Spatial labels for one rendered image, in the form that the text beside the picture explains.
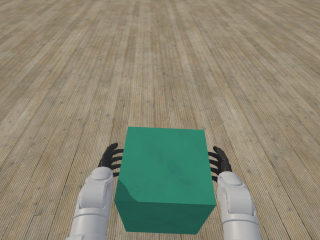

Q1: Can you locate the right robot hand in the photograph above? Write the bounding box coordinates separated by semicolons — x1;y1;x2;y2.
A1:
208;146;233;182

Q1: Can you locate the robot right forearm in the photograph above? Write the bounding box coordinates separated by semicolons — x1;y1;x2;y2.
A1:
216;171;261;240

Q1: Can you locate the carton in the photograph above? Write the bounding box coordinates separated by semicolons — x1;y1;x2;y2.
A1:
114;126;216;235

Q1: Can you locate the robot left forearm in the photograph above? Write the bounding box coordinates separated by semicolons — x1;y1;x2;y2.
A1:
65;166;114;240

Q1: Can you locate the left robot hand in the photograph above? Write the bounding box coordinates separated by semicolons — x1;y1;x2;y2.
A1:
98;142;124;177

